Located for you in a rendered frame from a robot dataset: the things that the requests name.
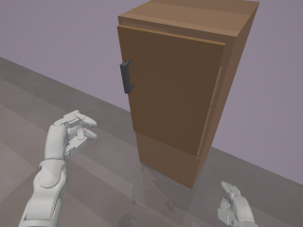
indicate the cupboard door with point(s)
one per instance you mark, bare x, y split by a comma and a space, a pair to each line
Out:
174, 78

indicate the handle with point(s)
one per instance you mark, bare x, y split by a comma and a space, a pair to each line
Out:
124, 69

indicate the right robot hand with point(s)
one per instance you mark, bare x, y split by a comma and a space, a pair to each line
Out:
233, 212

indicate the left robot forearm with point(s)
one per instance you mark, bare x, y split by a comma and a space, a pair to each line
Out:
45, 206

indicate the left robot hand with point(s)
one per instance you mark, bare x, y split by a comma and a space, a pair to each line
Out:
59, 136

